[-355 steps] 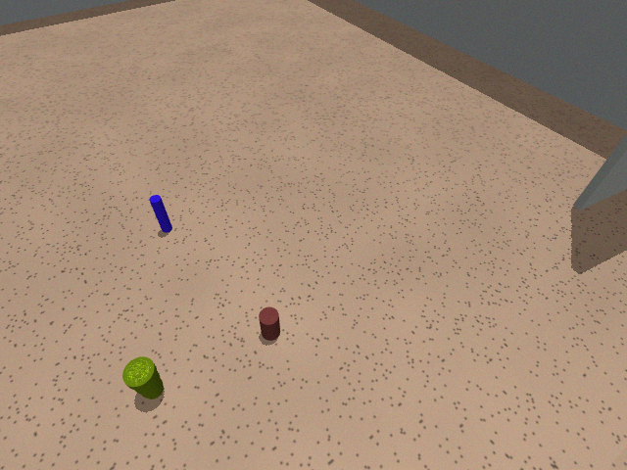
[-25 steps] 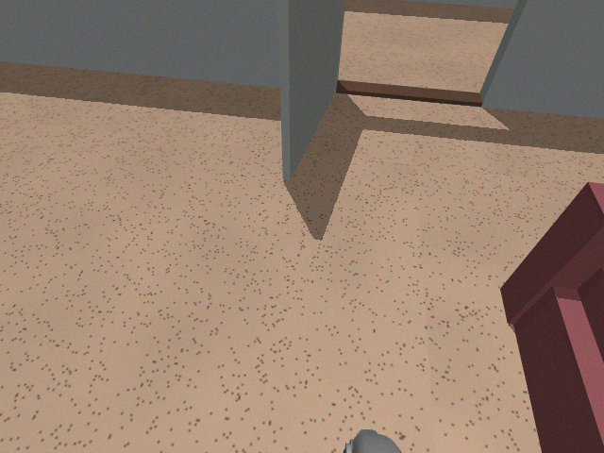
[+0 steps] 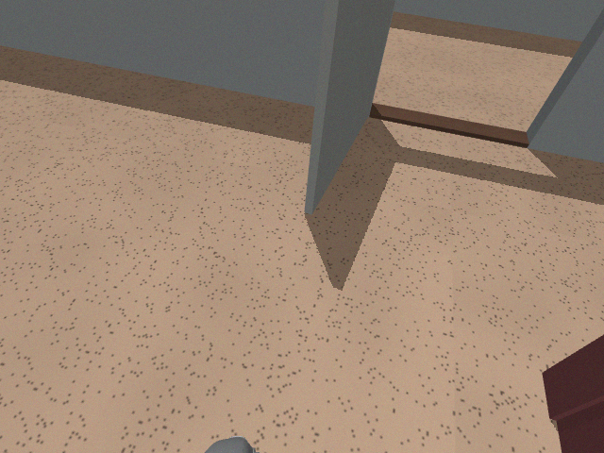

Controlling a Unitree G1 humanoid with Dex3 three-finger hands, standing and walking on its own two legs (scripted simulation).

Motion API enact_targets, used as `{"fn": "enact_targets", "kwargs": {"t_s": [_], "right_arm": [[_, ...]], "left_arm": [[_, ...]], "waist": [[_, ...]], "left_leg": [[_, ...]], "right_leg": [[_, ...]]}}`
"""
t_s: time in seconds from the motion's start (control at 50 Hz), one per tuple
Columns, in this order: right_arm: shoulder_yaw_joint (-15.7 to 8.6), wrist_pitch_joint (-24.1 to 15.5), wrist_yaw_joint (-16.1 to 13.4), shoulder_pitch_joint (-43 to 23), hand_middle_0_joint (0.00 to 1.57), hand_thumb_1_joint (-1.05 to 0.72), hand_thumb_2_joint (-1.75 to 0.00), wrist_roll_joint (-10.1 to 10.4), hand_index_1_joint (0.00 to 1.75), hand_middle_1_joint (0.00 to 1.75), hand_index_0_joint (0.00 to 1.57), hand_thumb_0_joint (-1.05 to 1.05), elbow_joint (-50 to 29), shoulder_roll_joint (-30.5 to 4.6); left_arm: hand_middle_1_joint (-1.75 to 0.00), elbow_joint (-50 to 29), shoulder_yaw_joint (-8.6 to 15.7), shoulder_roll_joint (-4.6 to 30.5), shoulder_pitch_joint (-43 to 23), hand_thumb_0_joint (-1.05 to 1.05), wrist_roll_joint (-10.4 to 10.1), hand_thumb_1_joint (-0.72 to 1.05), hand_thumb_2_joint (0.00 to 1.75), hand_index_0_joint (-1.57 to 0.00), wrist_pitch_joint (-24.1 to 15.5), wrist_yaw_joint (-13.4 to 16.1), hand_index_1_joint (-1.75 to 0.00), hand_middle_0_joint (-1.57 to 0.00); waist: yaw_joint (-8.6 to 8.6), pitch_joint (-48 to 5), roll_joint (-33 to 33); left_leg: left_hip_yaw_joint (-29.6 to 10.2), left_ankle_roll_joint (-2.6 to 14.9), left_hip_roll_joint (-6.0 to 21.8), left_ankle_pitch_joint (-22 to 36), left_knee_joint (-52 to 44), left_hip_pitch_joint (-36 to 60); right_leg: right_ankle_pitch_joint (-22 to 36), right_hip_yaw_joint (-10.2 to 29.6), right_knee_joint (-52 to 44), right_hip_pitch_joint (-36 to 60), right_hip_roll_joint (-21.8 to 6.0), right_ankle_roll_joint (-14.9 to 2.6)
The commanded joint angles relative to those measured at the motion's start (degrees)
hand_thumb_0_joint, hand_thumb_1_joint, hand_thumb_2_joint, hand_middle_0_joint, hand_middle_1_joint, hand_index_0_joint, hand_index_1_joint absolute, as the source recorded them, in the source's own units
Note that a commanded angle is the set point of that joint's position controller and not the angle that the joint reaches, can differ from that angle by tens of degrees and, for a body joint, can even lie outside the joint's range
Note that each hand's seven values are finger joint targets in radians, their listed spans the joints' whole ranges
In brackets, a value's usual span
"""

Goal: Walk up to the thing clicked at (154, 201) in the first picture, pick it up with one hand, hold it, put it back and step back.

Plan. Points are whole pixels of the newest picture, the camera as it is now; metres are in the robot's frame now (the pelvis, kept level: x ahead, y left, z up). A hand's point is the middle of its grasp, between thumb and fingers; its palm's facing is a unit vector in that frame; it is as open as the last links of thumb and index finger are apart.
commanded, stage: walk up
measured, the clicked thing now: out of the picture -0.22 +1.23 -0.66
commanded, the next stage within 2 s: none
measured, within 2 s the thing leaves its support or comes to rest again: neither
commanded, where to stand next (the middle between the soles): +0.52 +0.00 m, yaw -1 degrees
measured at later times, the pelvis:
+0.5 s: pelvis +0.19 -0.01 +0.00, yaw -2 degrees
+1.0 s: pelvis +0.35 +0.03 +0.01, yaw -2 degrees
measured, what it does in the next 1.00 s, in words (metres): walks ahead: right foot, then left foot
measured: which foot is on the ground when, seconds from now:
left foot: down 0.00-0.48, up 0.50-0.84, down 0.86-1.00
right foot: down 0.00-0.00, up 0.02-0.44, down 0.46-0.86, up 0.88-1.00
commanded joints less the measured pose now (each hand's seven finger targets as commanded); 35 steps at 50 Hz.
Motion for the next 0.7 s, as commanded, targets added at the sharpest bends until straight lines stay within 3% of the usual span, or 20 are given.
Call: {"fn": "enact_targets", "kwargs": {"t_s": [0.0,0.02,0.06,0.08,0.12,0.14,0.22,0.3,0.36,0.38,0.4,0.42,0.44,0.46,0.48,0.5,0.58,0.6,0.64,0.68], "right_arm": [[-5.98,-1.86,-2.47,12.16,0.20,-0.90,-0.90,2.02,0.30,0.30,0.20,0.00,-3.13,-20.27],[-5.03,-1.82,-2.82,7.92,0.20,-0.90,-0.90,2.11,0.30,0.30,0.20,0.00,-4.04,-17.87],[-3.33,-2.05,-3.18,3.90,0.20,-0.90,-0.90,1.75,0.30,0.30,0.20,0.00,-4.89,-14.12],[-2.95,-2.29,-3.17,3.82,0.20,-0.90,-0.90,1.78,0.30,0.30,0.20,0.00,-4.81,-13.68],[-2.95,-2.53,-3.19,4.28,0.20,-0.90,-0.90,1.35,0.30,0.30,0.20,0.00,-5.20,-13.23],[-2.86,-2.62,-3.25,5.30,0.20,-0.90,-0.90,1.26,0.30,0.30,0.20,0.00,-5.21,-13.40],[-3.10,-2.61,-3.27,6.91,0.20,-0.90,-0.90,1.47,0.30,0.30,0.20,0.00,-5.39,-14.16],[-3.08,-2.17,-3.12,6.58,0.20,-0.90,-0.90,1.48,0.30,0.30,0.20,0.00,-6.24,-14.18],[-2.96,-1.67,-3.24,6.99,0.20,-0.90,-0.90,1.33,0.30,0.30,0.20,0.00,-6.50,-14.19],[-3.08,-1.45,-3.38,6.60,0.20,-0.90,-0.90,1.33,0.30,0.30,0.20,0.00,-6.80,-14.36],[-2.85,-1.29,-3.58,5.87,0.20,-0.90,-0.90,1.48,0.30,0.30,0.20,0.00,-7.23,-14.00],[-1.86,-1.25,-3.63,6.87,0.20,-0.90,-0.90,1.44,0.30,0.30,0.20,0.00,-7.46,-11.63],[-0.63,-1.37,-3.59,9.29,0.20,-0.90,-0.90,1.47,0.30,0.30,0.20,0.00,-7.94,-8.58],[0.17,-1.27,-3.42,10.98,0.20,-0.90,-0.90,1.61,0.30,0.30,0.20,0.00,-8.58,-6.82],[-1.32,-0.55,-4.11,7.89,0.20,-0.90,-0.90,1.14,0.30,0.30,0.20,0.00,-6.98,-12.77],[-1.56,-0.18,-4.38,7.32,0.20,-0.90,-0.90,1.24,0.30,0.30,0.20,0.00,-5.93,-12.84],[-1.41,0.11,-2.96,10.67,0.20,-0.90,-0.90,1.26,0.30,0.30,0.20,0.00,-2.81,-11.11],[-1.55,0.33,-2.58,10.77,0.20,-0.90,-0.90,0.96,0.30,0.30,0.20,0.00,-2.43,-10.65],[-1.90,0.42,-1.94,8.83,0.20,-0.90,-0.90,0.46,0.30,0.30,0.20,0.00,-2.65,-10.42],[-1.86,-0.05,-1.57,6.35,0.20,-0.90,-0.90,0.26,0.30,0.30,0.20,0.00,-3.15,-9.84]], "left_arm": [[-0.30,-4.75,2.92,13.07,-2.22,0.00,-0.74,0.90,0.90,-0.20,-1.19,2.02,-0.30,-0.20],[-0.30,-3.48,2.57,13.16,-1.42,0.00,-1.13,0.90,0.90,-0.20,-0.98,1.88,-0.30,-0.20],[-0.30,-1.12,2.85,12.23,1.31,0.00,-1.67,0.90,0.90,-0.20,-0.82,1.37,-0.30,-0.20],[-0.30,-0.61,2.86,11.85,2.58,0.00,-1.46,0.90,0.90,-0.20,-0.56,1.01,-0.30,-0.20],[-0.30,-0.51,2.68,10.29,2.05,0.00,-0.94,0.90,0.90,-0.20,-0.26,0.32,-0.30,-0.20],[-0.30,-1.28,2.69,10.01,0.54,0.00,-0.72,0.90,0.90,-0.20,-0.20,0.10,-0.30,-0.20],[-0.30,-3.42,2.73,8.72,-5.69,0.00,-0.36,0.90,0.90,-0.20,0.22,-0.77,-0.30,-0.20],[-0.30,-4.25,2.73,7.48,-9.37,0.00,-0.25,0.90,0.90,-0.20,0.14,-1.22,-0.30,-0.20],[-0.30,-4.39,2.81,7.02,-11.07,0.00,-0.37,0.90,0.90,-0.20,-0.42,-1.16,-0.30,-0.20],[-0.30,-3.88,2.98,7.04,-9.55,0.00,-0.36,0.90,0.90,-0.20,-0.62,-0.96,-0.30,-0.20],[-0.30,-2.97,3.25,7.46,-6.24,0.00,-0.38,0.90,0.90,-0.20,-0.99,-0.53,-0.30,-0.20],[-0.30,-1.66,4.14,9.67,-2.25,0.00,-0.19,0.90,0.90,-0.20,-1.55,0.02,-0.30,-0.20],[-0.30,-0.94,5.49,13.02,2.56,0.00,0.12,0.90,0.90,-0.20,-2.00,0.63,-0.30,-0.20],[-0.30,-2.03,6.53,17.88,5.45,0.00,-0.18,0.90,0.90,-0.20,-2.28,1.15,-0.30,-0.20],[-0.30,-2.11,6.24,18.17,3.79,0.00,-1.07,0.90,0.90,-0.20,-1.88,1.21,-0.30,-0.20],[-0.30,-2.79,5.75,16.33,1.41,0.00,-1.81,0.90,0.90,-0.20,-1.67,1.44,-0.30,-0.20],[-0.30,-4.95,4.35,12.51,-4.90,0.00,-1.04,0.90,0.90,-0.20,-1.79,1.49,-0.30,-0.20],[-0.30,-5.36,4.31,12.53,-5.30,0.00,-0.82,0.90,0.90,-0.20,-1.78,1.37,-0.30,-0.20],[-0.30,-6.01,4.58,12.95,-5.07,0.00,-0.34,0.90,0.90,-0.20,-1.71,1.06,-0.30,-0.20],[-0.30,-6.49,4.78,13.15,-4.29,0.00,0.02,0.90,0.90,-0.20,-1.72,0.70,-0.30,-0.20]], "waist": [[-7.63,-4.70,9.65],[-5.34,-2.13,5.47],[-2.77,0.05,7.24],[-2.28,-0.31,8.98],[-2.69,-1.60,8.94],[-3.01,-1.09,8.81],[-4.52,1.35,8.56],[-4.54,1.74,7.19],[-4.75,0.57,6.62],[-3.86,-0.32,6.41],[-1.71,-1.97,4.28],[0.26,-5.05,-1.24],[2.10,-8.71,-10.06],[2.79,-11.45,-16.89],[3.25,-8.57,-9.87],[1.92,-4.70,-5.38],[-2.30,-1.45,-7.64],[-2.32,-0.87,-8.18],[-1.67,0.29,-9.52],[-0.79,-0.64,-9.18]], "left_leg": [[-41.98,11.08,22.12,-25.47,-24.07,24.33],[-32.18,9.32,19.31,-21.30,-23.29,19.54],[-20.04,7.69,14.60,-12.03,-22.76,15.16],[-16.16,7.54,13.59,-6.54,-22.85,14.29],[-12.07,9.40,12.85,0.15,-22.03,15.75],[-11.14,9.93,12.91,1.85,-22.26,16.48],[-9.02,10.16,12.66,2.07,-23.43,17.24],[-6.91,8.80,11.72,2.46,-21.95,15.99],[-5.97,8.53,11.41,8.49,-17.48,16.57],[-6.72,8.24,12.16,8.97,-15.29,16.12],[-6.15,7.35,11.81,10.80,-10.52,15.13],[-3.53,5.85,8.44,12.10,-1.16,12.00],[-0.08,3.67,3.71,4.65,12.49,4.40],[1.11,0.86,-3.65,-18.76,24.72,-9.18],[-4.24,0.91,-2.08,-22.96,29.65,-12.10],[-7.90,0.80,-0.12,-20.37,30.74,-11.98],[-6.26,-0.40,2.37,-12.51,21.42,-4.91],[-5.05,-0.96,2.16,-11.30,18.38,-3.67],[-3.62,-1.93,2.54,-10.15,11.93,-3.16],[-2.86,-2.13,2.37,-7.60,6.29,-1.90]], "right_leg": [[-2.66,9.18,32.45,-32.75,4.66,-3.64],[2.40,11.37,32.15,-31.01,2.74,-3.50],[6.84,10.33,26.63,-27.69,0.14,-2.92],[8.07,9.29,23.84,-25.64,-0.17,-2.23],[8.94,7.69,19.45,-24.03,-0.30,-0.91],[9.68,7.42,16.82,-24.59,-0.52,-0.25],[13.53,4.99,8.21,-26.16,-0.93,-0.30],[19.08,2.74,-1.37,-21.02,-0.02,-1.23],[18.18,0.95,-5.62,-15.86,2.26,-1.95],[17.78,0.73,-6.66,-12.47,2.76,-2.30],[18.74,1.38,-9.38,-6.46,3.04,-2.78],[16.36,2.07,-10.81,2.41,4.17,-3.57],[10.14,11.84,-14.61,11.23,-2.45,-5.88],[4.26,36.59,-20.67,19.92,-17.36,-12.26],[4.34,42.02,-21.51,15.24,-20.04,-17.15],[6.02,35.04,-22.00,9.67,-18.33,-16.57],[13.47,15.93,-22.77,-2.81,-9.52,-13.07],[10.98,13.68,-23.39,-5.21,-8.17,-12.91],[2.24,12.77,-25.35,-8.15,-8.03,-13.40],[0.76,12.80,-24.87,-7.53,-8.38,-13.31]]}}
